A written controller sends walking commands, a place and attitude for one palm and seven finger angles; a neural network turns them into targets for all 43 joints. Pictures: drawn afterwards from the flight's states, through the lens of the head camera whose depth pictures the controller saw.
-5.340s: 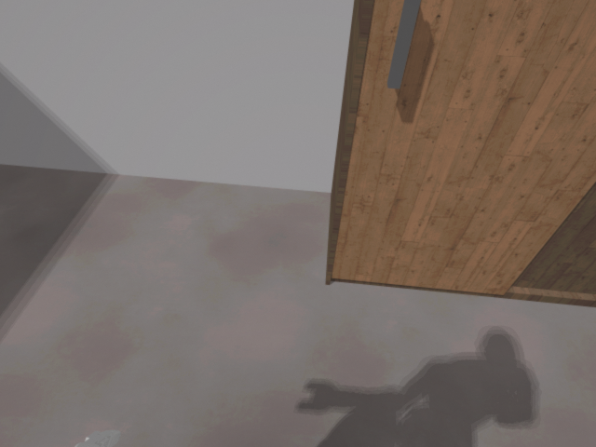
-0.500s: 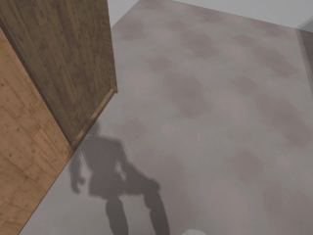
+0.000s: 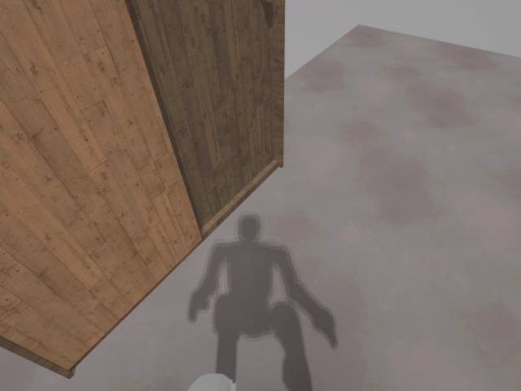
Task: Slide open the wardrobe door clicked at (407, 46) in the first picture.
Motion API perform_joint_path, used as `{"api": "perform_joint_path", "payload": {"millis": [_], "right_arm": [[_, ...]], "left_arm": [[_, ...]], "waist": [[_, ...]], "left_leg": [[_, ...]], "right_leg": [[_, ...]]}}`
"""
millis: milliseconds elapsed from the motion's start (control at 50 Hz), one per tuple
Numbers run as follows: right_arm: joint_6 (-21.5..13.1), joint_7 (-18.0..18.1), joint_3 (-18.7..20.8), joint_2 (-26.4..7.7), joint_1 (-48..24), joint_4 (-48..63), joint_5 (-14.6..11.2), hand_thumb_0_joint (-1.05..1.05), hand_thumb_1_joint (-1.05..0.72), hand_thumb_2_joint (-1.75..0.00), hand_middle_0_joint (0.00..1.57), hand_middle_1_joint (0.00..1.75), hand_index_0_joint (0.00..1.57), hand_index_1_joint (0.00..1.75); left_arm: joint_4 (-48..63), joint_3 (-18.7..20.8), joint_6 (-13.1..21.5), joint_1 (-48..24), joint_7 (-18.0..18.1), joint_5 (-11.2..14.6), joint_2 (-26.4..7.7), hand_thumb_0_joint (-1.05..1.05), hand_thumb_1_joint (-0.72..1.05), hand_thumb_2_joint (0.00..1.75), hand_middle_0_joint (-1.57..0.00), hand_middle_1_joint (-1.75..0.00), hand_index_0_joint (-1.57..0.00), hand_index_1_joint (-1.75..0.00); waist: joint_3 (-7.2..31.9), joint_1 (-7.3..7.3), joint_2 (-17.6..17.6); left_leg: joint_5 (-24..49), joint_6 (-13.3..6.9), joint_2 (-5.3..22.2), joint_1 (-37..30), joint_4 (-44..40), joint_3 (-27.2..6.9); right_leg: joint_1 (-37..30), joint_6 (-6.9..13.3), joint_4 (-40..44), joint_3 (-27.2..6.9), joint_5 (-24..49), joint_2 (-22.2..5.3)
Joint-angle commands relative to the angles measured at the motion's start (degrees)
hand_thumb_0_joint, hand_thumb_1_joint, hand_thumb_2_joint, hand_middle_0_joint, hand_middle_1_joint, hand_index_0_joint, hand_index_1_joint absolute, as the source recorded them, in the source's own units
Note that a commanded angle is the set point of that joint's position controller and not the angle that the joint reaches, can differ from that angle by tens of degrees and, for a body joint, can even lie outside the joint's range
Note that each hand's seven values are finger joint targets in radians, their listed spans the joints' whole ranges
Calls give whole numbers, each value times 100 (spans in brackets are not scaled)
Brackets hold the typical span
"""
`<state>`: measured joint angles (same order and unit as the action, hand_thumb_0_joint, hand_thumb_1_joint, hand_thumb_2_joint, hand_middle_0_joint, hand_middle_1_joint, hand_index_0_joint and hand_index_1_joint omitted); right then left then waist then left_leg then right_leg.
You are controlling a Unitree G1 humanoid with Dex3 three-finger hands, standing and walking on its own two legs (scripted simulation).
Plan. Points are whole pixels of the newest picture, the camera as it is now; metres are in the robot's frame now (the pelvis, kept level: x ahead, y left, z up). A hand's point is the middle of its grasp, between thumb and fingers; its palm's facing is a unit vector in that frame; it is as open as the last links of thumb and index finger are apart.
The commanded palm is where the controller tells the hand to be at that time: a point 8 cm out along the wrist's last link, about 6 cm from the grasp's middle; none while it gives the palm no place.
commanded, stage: turn to face it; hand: left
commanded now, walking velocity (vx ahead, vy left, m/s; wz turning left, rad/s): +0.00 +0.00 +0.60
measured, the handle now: out of the picture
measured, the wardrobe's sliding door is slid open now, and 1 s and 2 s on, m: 0.00 0.00 0.00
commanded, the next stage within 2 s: take the last steps up to it in 1.50 s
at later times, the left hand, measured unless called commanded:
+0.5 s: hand out of the picture -0.01 +0.30 -0.17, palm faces +0.33 -0.91 -0.26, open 7.4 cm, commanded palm none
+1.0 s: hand out of the picture -0.08 +0.22 -0.15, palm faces +0.58 -0.78 -0.26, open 7.4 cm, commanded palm none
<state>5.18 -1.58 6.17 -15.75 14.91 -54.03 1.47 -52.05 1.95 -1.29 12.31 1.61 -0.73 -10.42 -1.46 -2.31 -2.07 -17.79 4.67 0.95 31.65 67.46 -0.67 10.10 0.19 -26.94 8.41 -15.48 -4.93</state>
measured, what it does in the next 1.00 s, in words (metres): steps on the spot, turning left: left foot, then right foot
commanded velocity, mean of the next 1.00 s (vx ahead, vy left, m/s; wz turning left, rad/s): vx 0.00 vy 0.00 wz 0.59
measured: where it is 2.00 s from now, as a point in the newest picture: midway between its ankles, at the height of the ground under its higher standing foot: outside the picture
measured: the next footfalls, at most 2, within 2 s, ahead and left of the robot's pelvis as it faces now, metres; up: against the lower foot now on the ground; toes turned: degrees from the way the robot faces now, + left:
left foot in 0.22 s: +0.00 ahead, +0.17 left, +0.00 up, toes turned +15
right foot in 0.72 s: +0.06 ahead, -0.07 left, +0.00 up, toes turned +23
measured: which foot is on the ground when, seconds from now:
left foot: up 0.00-0.20, down 0.22-0.72, up 0.74-1.00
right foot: down 0.00-0.22, up 0.24-0.70, down 0.72-1.00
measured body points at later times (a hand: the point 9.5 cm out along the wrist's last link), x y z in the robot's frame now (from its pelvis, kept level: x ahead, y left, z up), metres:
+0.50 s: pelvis -0.03 +0.06 +0.00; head +0.00 +0.09 +0.45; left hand -0.03 +0.35 -0.15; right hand +0.13 -0.16 -0.13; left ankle -0.04 +0.16 -0.74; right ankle +0.01 -0.10 -0.67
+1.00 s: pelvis -0.05 +0.01 +0.00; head -0.02 +0.01 +0.44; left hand -0.11 +0.26 -0.13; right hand +0.15 -0.19 -0.16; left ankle -0.13 +0.13 -0.67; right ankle +0.02 -0.08 -0.74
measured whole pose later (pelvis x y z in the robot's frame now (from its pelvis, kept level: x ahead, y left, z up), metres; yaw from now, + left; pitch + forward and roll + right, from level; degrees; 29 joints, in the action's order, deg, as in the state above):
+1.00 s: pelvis -0.05 +0.01 +0.00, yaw +37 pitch -2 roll +1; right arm 5.9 -1.8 5.5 -15.7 13.3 -55.0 1.1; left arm -50.4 1.5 -1.3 11.7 1.2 -1.3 -10.6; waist -4.1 -1.8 -1.2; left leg -22.4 4.6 2.9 26.6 61.4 0.7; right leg 10.6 -0.6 -29.7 11.4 -16.4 -7.2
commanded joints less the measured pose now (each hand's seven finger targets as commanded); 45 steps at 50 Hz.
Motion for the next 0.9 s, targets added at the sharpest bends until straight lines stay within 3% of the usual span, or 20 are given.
{"api": "perform_joint_path", "payload": {"millis": [0, 100, 160, 180, 200, 220, 240, 260, 300, 340, 460, 540, 640, 660, 680, 700, 720, 780, 820, 880], "right_arm": [[-131, -28, 0, -256, -782, 592, 4, 0, -90, -90, 20, 30, 20, 30], [-240, -28, -100, -174, -898, 652, -70, 0, -90, -90, 20, 30, 20, 30], [-348, 1, -79, -341, -348, 533, -70, 0, -90, -90, 20, 30, 20, 30], [-414, 11, 12, -737, 43, 434, -57, 0, -90, -90, 20, 30, 20, 30], [-461, 59, 187, -1410, 364, 413, -40, 0, -90, -90, 20, 30, 20, 30], [-413, 100, 202, -1552, 708, 253, -74, 0, -90, -90, 20, 30, 20, 30], [-407, 123, 151, -1405, 584, 241, -53, 0, -90, -90, 20, 30, 20, 30], [-446, 190, 117, -1198, 340, 296, -28, 0, -90, -90, 20, 30, 20, 30], [-453, 223, -15, -913, -304, 471, -9, 0, -90, -90, 20, 30, 20, 30], [-487, 229, -49, -846, -465, 531, -30, 0, -90, -90, 20, 30, 20, 30], [-436, 203, 13, -900, -286, 546, -6, 0, -90, -90, 20, 30, 20, 30], [-391, 189, 55, -910, -185, 527, 17, 0, -90, -90, 20, 30, 20, 30], [-350, 161, 95, -868, -450, 643, -21, 0, -90, -90, 20, 30, 20, 30], [-353, 145, 83, -730, -484, 672, -56, 0, -90, -90, 20, 30, 20, 30], [-361, 112, 38, -377, -353, 746, -112, 0, -90, -90, 20, 30, 20, 30], [-352, 119, 27, -277, -457, 889, -77, 0, -90, -90, 20, 30, 20, 30], [-310, 112, 85, -517, -474, 853, -22, 0, -90, -90, 20, 30, 20, 30], [-164, 12, 91, -446, -240, 478, 15, 0, -90, -90, 20, 30, 20, 30], [-129, -26, 56, -342, -150, 424, 6, 0, -90, -90, 20, 30, 20, 30], [-104, -44, 30, -311, -408, 472, -3, 0, -90, -90, 20, 30, 20, 30]], "left_arm": [[312, 306, 166, 314, 50, -65, -1192, 0, 90, 90, -20, -30, -20, -30], [266, 411, 124, 364, 19, -121, -1480, 0, 90, 90, -20, -30, -20, -30], [228, 445, 71, 275, -11, -53, -1460, 0, 90, 90, -20, -30, -20, -30], [290, 417, 41, 308, -29, -2, -1290, 0, 90, 90, -20, -30, -20, -30], [547, 313, 31, 130, -83, 32, -871, 0, 90, 90, -20, -30, -20, -30], [655, 271, -34, -253, -44, -22, -863, 0, 90, 90, -20, -30, -20, -30], [649, 279, -74, -331, -34, -39, -889, 0, 90, 90, -20, -30, -20, -30], [568, 313, -61, -423, -29, -34, -808, 0, 90, 90, -20, -30, -20, -30], [412, 356, -51, -397, -85, -9, -920, 0, 90, 90, -20, -30, -20, -30], [313, 363, -43, -192, -125, -13, -902, 0, 90, 90, -20, -30, -20, -30], [470, 345, -73, -462, -69, -7, -893, 0, 90, 90, -20, -30, -20, -30], [642, 306, -39, -714, -40, 19, -838, 0, 90, 90, -20, -30, -20, -30], [591, 302, 60, -171, 6, 73, -878, 0, 90, 90, -20, -30, -20, -30], [554, 349, 110, 69, 28, 62, -1006, 0, 90, 90, -20, -30, -20, -30], [546, 438, 166, 199, 71, -23, -1459, 0, 90, 90, -20, -30, -20, -30], [616, 475, 150, 176, 83, -66, -1792, 0, 90, 90, -20, -30, -20, -30], [685, 431, 129, 16, 93, -42, -1664, 0, 90, 90, -20, -30, -20, -30], [808, 288, 158, -732, 68, -18, -1078, 0, 90, 90, -20, -30, -20, -30], [764, 262, 178, -591, 49, -31, -1038, 0, 90, 90, -20, -30, -20, -30], [659, 284, 160, -267, 55, -57, -1112, 0, 90, 90, -20, -30, -20, -30]], "waist": [[-220, 433, 1218], [157, 511, 1622], [567, 224, 1197], [896, 1, 295], [905, -220, -1668], [990, -362, -1371], [834, -274, -942], [664, -243, -1248], [181, 9, -1018], [270, 139, -696], [287, 35, -510], [305, -39, -643], [578, 266, -631], [718, 392, -286], [826, 440, 957], [632, 492, 1925], [503, 410, 1285], [-141, 24, 1109], [-186, 44, 1198], [-275, 213, 1267]], "left_leg": [[-458, 91, 183, 334, -774, 237], [-844, -27, 127, -597, -2287, 642], [315, -151, 36, -1801, -4027, 751], [1337, -332, 512, -2893, -4591, 116], [3769, -1007, 2118, -3723, -4625, -1959], [4745, -1496, 2441, -3538, -4490, -1947], [4115, -1529, 2297, -3221, -4515, -1534], [3968, -1452, 1948, -3032, -4514, -1559], [3572, -1264, 1453, -2368, -4619, -1116], [3406, -1200, 1232, -2391, -4664, -987], [2253, -1411, 1222, -2416, -4867, -1636], [2385, -1496, 1177, -2332, -4706, -2085], [2608, -1193, 762, -1595, -4153, -2248], [1973, -927, 516, -1119, -3865, -2075], [403, -497, -74, -16, -2877, -1279], [-1565, -179, -633, 504, -1572, -323], [-1521, -237, -319, 313, -602, -531], [-527, -129, -13, 190, 392, -295], [-267, -61, 23, 154, 463, -93], [-292, 14, 123, 98, -19, 82]], "right_leg": [[-377, 625, 935, -858, 1039, -1491], [-513, 666, 401, -525, 2175, -1706], [-272, 198, -619, 12, 2285, -1528], [530, -126, -1641, 217, 1492, -1261], [2414, -616, -2906, 258, -1802, -427], [2536, -553, -3587, -361, -2246, -338], [2486, -505, -3850, -522, -1977, -440], [2623, -525, -4009, -647, -1664, -390], [2360, -543, -4086, -775, -1014, -337], [2210, -589, -3971, -726, -720, -220], [2061, -641, -3158, -857, -736, -63], [1703, -591, -2281, -886, -980, 128], [59, -463, -239, -768, -111, 412], [-667, -395, 556, -934, 358, 158], [-1611, -41, 1110, -2014, 291, -1108], [-1185, 604, 1203, -3077, 913, -2351], [-519, 872, 1123, -2696, 947, -2355], [196, 558, 1023, -1425, 827, -1410], [252, 461, 985, -926, 848, -1273], [126, 487, 1061, -778, 590, -1347]]}}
